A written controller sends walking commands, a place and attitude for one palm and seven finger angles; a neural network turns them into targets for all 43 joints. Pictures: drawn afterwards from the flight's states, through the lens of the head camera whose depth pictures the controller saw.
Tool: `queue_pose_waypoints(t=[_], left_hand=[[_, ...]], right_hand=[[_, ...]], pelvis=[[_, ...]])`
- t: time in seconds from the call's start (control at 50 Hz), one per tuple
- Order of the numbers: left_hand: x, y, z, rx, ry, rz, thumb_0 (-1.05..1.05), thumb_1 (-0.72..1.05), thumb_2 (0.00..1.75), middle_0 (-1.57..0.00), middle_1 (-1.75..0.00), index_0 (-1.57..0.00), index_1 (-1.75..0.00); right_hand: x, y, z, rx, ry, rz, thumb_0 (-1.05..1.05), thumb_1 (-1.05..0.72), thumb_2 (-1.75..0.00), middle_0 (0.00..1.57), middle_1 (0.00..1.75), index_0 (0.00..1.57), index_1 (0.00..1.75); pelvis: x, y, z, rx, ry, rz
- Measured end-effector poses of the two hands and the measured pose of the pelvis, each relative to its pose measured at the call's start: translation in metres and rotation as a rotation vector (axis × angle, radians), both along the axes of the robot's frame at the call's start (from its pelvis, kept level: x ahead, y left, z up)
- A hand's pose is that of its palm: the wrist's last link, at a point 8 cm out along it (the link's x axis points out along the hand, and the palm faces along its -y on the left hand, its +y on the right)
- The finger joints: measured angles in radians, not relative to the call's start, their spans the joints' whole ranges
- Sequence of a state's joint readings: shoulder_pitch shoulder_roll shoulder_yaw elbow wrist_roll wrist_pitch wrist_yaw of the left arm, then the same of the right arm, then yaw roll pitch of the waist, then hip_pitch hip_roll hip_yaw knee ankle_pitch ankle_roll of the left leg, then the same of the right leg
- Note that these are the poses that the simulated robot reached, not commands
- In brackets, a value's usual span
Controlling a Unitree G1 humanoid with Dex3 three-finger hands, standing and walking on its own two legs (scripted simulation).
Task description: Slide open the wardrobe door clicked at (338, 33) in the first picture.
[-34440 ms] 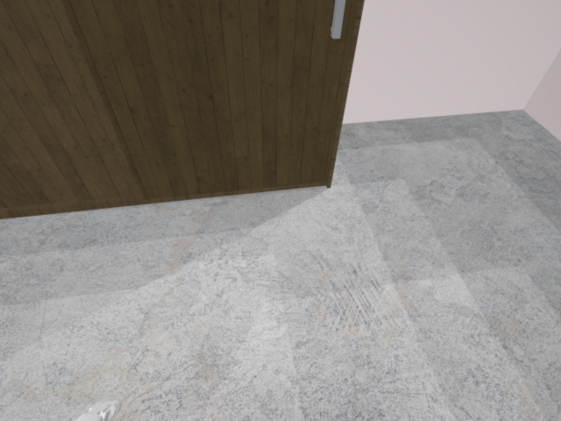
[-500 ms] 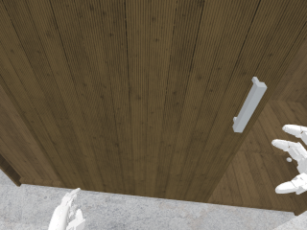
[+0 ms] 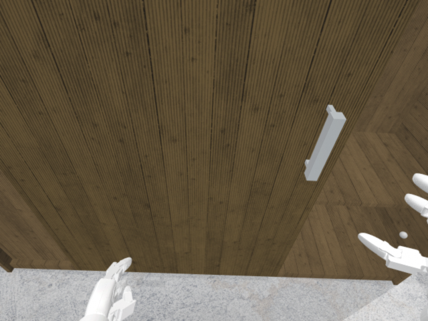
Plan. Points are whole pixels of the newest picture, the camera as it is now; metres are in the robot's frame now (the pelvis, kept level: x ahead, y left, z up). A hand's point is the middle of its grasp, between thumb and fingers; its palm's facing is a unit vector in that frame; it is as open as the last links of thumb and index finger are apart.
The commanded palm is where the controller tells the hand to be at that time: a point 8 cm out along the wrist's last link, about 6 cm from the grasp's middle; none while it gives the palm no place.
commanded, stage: draw the hand back to the body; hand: right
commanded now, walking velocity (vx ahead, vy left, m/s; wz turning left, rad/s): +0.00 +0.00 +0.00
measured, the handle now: (320, 143) +0.47 -0.26 +0.10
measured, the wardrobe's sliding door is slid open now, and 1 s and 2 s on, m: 0.58 0.58 0.58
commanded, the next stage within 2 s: step back with the hand held close in 0.72 s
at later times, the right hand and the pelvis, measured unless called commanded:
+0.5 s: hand (390, 239) +0.19 -0.23 +0.17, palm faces +0.46 +0.81 -0.36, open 7.7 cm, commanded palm +0.15 -0.27 +0.17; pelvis +0.01 +0.02 +0.00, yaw +0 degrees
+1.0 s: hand (380, 228) +0.21 -0.23 +0.16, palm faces +0.44 +0.79 -0.43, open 7.4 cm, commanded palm +0.15 -0.27 +0.17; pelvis +0.01 +0.03 +0.00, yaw +0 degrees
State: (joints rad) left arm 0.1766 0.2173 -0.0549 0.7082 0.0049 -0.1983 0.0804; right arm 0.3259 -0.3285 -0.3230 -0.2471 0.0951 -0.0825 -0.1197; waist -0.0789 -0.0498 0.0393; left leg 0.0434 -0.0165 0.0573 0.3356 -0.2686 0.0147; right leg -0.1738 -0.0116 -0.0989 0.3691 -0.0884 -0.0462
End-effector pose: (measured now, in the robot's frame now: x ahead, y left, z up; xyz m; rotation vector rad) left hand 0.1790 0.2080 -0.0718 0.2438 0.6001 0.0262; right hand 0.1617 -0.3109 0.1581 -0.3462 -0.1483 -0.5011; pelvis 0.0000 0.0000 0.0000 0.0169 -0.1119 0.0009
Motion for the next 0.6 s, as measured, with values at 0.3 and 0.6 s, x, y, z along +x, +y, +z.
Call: queue_pose_waypoints(t=[0.3,0.6], left_hand=[[0.002,0.028,0.001,0.000,0.005,0.055,0.02,0.90,0.90,-0.20,-0.30,-0.20,-0.30],[0.008,0.044,-0.002,-0.006,0.012,0.056,0.02,0.90,0.90,-0.20,-0.30,-0.20,-0.30]], right_hand=[[-0.008,0.026,0.019,-0.088,-0.005,0.058,0.00,-0.52,-0.71,0.23,0.53,0.22,0.52],[-0.015,0.044,0.021,-0.093,-0.008,0.041,0.01,-0.86,-0.88,0.21,0.32,0.21,0.32]], pelvis=[[0.010,0.011,0.001,-0.008,-0.011,0.014],[0.012,0.029,0.001,-0.013,-0.014,0.005]])
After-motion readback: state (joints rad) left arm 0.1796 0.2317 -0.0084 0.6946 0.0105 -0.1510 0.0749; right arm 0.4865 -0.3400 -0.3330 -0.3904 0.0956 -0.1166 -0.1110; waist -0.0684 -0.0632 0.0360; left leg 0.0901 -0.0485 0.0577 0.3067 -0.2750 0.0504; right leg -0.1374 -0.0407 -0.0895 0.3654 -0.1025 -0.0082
